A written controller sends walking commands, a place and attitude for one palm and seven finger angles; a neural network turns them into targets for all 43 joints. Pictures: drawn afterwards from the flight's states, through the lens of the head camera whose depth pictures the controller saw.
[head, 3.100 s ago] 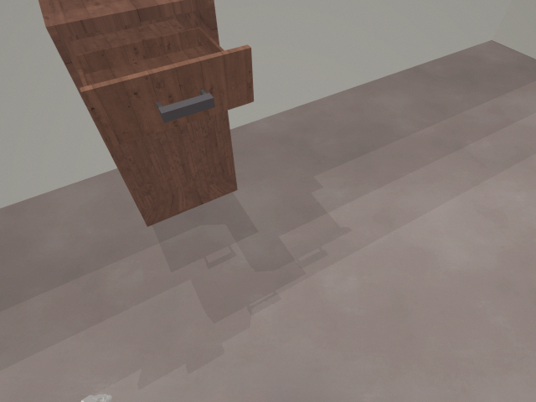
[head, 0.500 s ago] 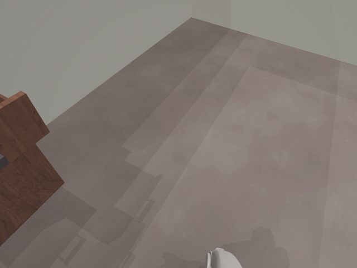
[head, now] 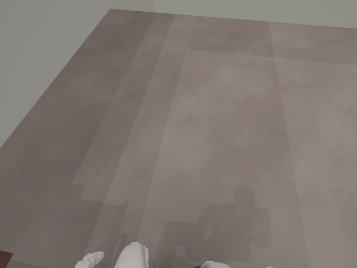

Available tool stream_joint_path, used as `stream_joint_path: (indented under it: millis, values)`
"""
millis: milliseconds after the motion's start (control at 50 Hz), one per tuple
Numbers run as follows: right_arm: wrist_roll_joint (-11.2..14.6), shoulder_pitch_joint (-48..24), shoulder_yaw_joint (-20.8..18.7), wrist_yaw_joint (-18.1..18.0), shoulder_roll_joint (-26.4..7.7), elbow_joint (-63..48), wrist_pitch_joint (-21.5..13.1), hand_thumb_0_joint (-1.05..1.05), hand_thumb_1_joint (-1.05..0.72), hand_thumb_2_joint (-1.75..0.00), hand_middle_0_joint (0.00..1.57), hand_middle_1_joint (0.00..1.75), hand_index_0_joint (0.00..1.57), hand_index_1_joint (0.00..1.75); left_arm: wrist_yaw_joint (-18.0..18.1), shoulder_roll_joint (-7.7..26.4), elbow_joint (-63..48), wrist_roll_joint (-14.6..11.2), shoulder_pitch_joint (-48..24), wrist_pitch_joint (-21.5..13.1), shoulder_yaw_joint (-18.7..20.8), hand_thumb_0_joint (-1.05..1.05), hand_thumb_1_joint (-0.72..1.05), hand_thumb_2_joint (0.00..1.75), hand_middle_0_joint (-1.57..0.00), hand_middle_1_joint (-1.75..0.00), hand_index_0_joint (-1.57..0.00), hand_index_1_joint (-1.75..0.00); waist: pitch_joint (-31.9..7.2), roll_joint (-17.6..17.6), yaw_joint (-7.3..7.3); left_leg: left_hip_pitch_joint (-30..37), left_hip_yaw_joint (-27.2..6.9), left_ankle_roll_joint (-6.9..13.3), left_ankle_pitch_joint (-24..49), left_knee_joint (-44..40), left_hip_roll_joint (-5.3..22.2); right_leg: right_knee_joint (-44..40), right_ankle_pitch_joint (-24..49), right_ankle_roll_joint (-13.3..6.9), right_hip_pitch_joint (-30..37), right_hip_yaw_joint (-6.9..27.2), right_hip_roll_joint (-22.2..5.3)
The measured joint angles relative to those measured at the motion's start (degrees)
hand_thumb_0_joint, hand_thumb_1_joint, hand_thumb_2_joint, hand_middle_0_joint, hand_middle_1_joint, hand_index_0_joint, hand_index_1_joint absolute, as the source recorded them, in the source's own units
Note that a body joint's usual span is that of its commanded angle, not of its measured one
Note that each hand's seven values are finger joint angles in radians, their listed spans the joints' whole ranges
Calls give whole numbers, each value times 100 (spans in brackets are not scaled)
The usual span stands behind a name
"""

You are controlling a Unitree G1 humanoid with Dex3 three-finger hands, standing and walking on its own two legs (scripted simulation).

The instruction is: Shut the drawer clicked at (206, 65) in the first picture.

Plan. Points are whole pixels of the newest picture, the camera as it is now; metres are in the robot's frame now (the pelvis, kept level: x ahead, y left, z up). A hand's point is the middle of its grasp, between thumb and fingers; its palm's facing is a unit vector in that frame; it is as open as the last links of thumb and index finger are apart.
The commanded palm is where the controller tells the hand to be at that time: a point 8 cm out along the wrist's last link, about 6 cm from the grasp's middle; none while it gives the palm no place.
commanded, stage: walk to a spot facing it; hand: left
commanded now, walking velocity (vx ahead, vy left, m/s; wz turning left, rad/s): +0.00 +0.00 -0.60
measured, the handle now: out of the picture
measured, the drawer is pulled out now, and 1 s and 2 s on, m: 0.30 0.30 0.30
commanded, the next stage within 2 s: turn to face it in 1.66 s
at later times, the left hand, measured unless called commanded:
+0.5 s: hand (86, 260) +0.16 +0.24 -0.16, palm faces -0.27 -0.94 -0.20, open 7.4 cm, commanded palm none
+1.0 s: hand (132, 217) +0.26 +0.14 -0.16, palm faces -0.57 -0.79 -0.22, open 7.4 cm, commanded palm none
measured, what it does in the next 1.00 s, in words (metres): steps on the spot, turning right: left foot, then right foot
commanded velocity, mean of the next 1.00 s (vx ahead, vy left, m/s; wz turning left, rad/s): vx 0.00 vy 0.00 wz -0.60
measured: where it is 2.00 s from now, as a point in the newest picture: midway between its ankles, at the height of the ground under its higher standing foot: outside the picture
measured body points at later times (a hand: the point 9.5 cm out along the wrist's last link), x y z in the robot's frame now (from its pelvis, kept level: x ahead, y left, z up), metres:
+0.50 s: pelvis +0.05 +0.06 +0.02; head +0.10 +0.07 +0.46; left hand +0.17 +0.29 -0.14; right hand +0.04 -0.20 -0.12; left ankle +0.08 +0.15 -0.73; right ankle -0.02 -0.08 -0.66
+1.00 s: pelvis +0.06 +0.04 +0.00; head +0.10 +0.02 +0.45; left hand +0.29 +0.18 -0.14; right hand -0.01 -0.23 -0.13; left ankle +0.15 +0.13 -0.71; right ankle -0.01 -0.07 -0.73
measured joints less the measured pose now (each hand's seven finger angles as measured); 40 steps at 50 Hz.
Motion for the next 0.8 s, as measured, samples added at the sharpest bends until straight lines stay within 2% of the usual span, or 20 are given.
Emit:
stream_joint_path:
  millis: [80, 140, 160, 180, 220, 260, 300, 340, 480, 580, 620, 640, 660, 700, 740, 800]
  values:
    - [27, -323, 11, 33, 20, -228, -22, 0, -91, -90, 20, 30, 20, 30, -29, 69, -52, 34, 227, 99, 69, 1, 90, 90, -20, -30, -20, -30, -144, -92, 238, 310, 36, 45, 55, -1052, -255, 80, -94, 134, 0, 304, 17]
    - [55, -376, 24, 19, 12, -319, -68, 0, -91, -90, 20, 30, 20, 30, -31, 150, -141, 18, 389, 159, 135, 1, 90, 90, -20, -30, -20, -30, -250, -172, 383, 917, 120, 113, 242, -2122, -494, 251, -232, 273, -51, 487, 47]
    - [51, -361, 34, 6, 18, -337, -110, 0, -91, -90, 20, 30, 20, 30, -27, 193, -174, -2, 445, 187, 161, 1, 90, 90, -20, -30, -20, -30, -289, -215, 404, 1078, 162, 266, 517, -2471, -535, 370, -305, 324, -104, 543, 58]
    - [33, -353, 49, 3, 46, -346, -131, 0, -91, -90, 20, 30, 20, 30, -29, 247, -180, -18, 459, 216, 201, 1, 90, 90, -20, -30, -20, -30, -275, -305, 445, 1100, 249, 430, 593, -2455, -557, 694, -734, 351, -211, 588, 43]
    - [0, -313, 98, 18, 73, -345, -132, 0, -91, -90, 20, 30, 20, 30, -52, 323, -150, 13, 519, 250, 264, 1, 90, 90, -20, -29, -20, -30, -258, -361, 516, 1208, 432, 613, 501, -2456, -483, 1774, -1354, 437, -542, 460, 29]
    - [-18, -242, 118, 15, 103, -328, -116, 0, -91, -90, 20, 30, 20, 30, -109, 386, -111, 37, 606, 263, 326, 1, 91, 90, -20, -29, -20, -30, -258, -366, 529, 1400, 589, 663, 498, -2684, -399, 2753, -1338, 515, -816, 261, -72]
    - [-20, -158, 119, 7, 121, -291, -110, 0, -91, -90, 20, 30, 20, 30, -148, 429, -84, 40, 696, 283, 368, 1, 91, 90, -19, -29, -20, -30, -267, -364, 524, 1593, 742, 658, 589, -2979, -338, 3300, -1114, 594, -946, 132, -227]
    - [-10, -71, 100, -1, 120, -240, -116, 0, -91, -90, 20, 30, 20, 30, -168, 435, -49, 36, 772, 310, 384, 1, 91, 90, -19, -29, -20, -30, -279, -328, 510, 1745, 895, 670, 658, -3211, -274, 3423, -975, 659, -943, 52, -375]
    - [-8, 246, -18, 18, 60, 16, -122, 0, -91, -90, 20, 30, 20, 30, -176, 353, 76, 28, 689, 402, 341, 1, 91, 90, -19, -29, -20, -30, -194, -206, 339, 2003, 1422, 617, 612, -3411, -35, 2358, -1147, 740, -480, -175, -694]
    - [-30, 440, -148, 61, -85, 243, -58, 0, -91, -90, 20, 30, 20, 30, -166, 253, 28, 28, 352, 332, 265, 1, 91, 90, -19, -29, -20, -30, -100, -77, 155, 1953, 1783, 465, 363, -3032, 207, 1190, -1205, 591, -16, -402, -634]
    - [-17, 562, -199, 78, -171, 300, -32, 0, -91, -90, 20, 30, 20, 30, -157, 235, -55, 30, 228, 242, 227, 1, 91, 90, -19, -29, -20, -30, -100, -17, 107, 1859, 1891, 362, 173, -2679, 333, 384, -672, 475, 323, -499, -559]
    - [3, 650, -217, 88, -203, 304, -5, 0, -91, -90, 20, 30, 20, 30, -143, 262, -114, 41, 189, 162, 201, 1, 91, 90, -19, -29, -20, -30, -139, -43, 95, 1709, 1865, 300, 49, -2331, 371, 61, -536, 358, 467, -471, -561]
    - [14, 658, -235, 83, -280, 335, 57, 0, -91, -90, 20, 30, 20, 30, -104, 218, -117, 32, 99, 87, 182, 1, 91, 90, -19, -29, -20, -30, -109, 67, 86, 1470, 1557, 220, -333, -1797, 407, 190, -696, 277, 401, -463, -488]
    - [29, 606, -245, 20, -385, 398, 203, 0, -91, -90, 20, 30, 20, 30, -42, 138, -155, -3, -4, 6, 138, 1, 91, 90, -19, -29, -20, -30, -44, 203, 60, 998, 830, 137, -875, -711, 227, 375, -845, 195, 353, -407, -396]
    - [26, 509, -235, -13, -408, 417, 269, 1, -91, -90, 20, 30, 20, 30, 15, 106, -192, -20, -14, -7, 125, 1, 91, 90, -19, -29, -20, -30, -27, 203, 73, 673, 427, 75, -776, -48, 47, 260, -764, 183, 422, -267, -336]
    - [16, 345, -209, -7, -371, 326, 258, 1, -91, -90, 19, 30, 19, 30, 39, 107, -185, -17, 11, 32, 98, 1, 90, 90, -20, -29, -20, -30, -52, 145, 64, 429, 186, -20, -404, 83, -84, -7, -578, 170, 537, -53, -260]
